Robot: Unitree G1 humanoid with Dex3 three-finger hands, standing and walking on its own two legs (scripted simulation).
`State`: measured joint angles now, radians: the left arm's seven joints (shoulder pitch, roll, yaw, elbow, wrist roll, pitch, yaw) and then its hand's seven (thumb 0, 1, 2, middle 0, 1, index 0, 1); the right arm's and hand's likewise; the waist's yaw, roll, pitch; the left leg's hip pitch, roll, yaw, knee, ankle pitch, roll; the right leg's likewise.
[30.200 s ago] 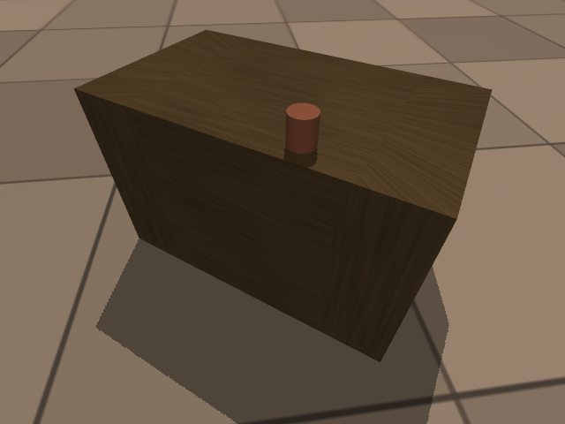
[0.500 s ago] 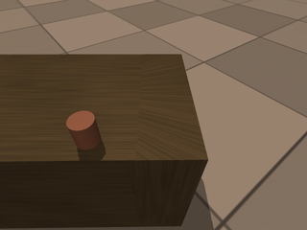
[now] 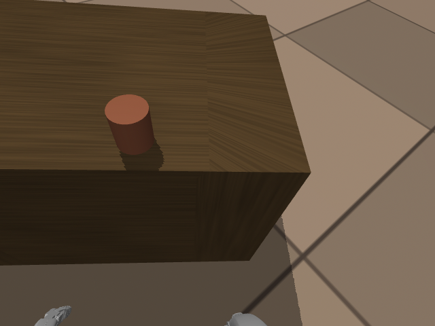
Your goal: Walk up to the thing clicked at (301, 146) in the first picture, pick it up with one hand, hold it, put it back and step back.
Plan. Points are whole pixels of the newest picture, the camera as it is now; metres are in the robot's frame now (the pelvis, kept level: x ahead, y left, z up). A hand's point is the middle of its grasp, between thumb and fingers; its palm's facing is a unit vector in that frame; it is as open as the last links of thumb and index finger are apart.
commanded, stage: step back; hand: left
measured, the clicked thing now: (131, 125) +0.52 +0.18 +0.03
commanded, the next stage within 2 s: none
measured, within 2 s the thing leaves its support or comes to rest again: neither
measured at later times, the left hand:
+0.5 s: hand out of the picture +0.02 +0.25 -0.13, palm faces +0.00 -0.90 -0.43, open 7.4 cm
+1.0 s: hand out of the picture -0.19 +0.25 -0.16, palm faces -0.07 -0.91 -0.41, open 7.4 cm
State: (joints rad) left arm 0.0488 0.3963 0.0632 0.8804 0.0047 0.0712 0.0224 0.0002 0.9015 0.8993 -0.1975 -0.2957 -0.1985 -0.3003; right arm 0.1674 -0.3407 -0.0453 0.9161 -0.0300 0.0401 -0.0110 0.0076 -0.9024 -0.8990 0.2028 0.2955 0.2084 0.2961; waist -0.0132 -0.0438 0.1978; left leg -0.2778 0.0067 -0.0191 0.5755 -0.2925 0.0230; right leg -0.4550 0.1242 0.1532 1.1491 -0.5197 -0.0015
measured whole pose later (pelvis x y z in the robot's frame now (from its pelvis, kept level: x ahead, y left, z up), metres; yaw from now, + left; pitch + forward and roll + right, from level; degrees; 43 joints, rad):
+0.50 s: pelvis -0.10 -0.01 +0.00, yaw +1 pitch -1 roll +1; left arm 0.12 0.34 0.06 0.77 0.03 0.03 0.02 0.00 0.90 0.90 -0.20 -0.30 -0.20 -0.30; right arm 0.14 -0.42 -0.04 0.87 0.00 0.05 -0.03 0.01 -0.91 -0.90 0.20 0.29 0.20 0.30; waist 0.02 0.04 0.19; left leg -0.36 -0.06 -0.11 0.92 -0.51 -0.02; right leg -0.33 0.00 0.01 0.60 -0.25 -0.02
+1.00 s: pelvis -0.25 -0.03 -0.02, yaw -4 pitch -3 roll +0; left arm 0.23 0.39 0.08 0.88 0.02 0.05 0.00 0.00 0.90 0.90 -0.20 -0.30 -0.20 -0.30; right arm 0.05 -0.40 -0.05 0.80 -0.03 0.05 0.00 0.01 -0.90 -0.90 0.20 0.30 0.21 0.30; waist 0.04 0.02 0.19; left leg -0.43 0.08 0.01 0.63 -0.15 -0.02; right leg -0.19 0.03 0.06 0.66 -0.43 0.01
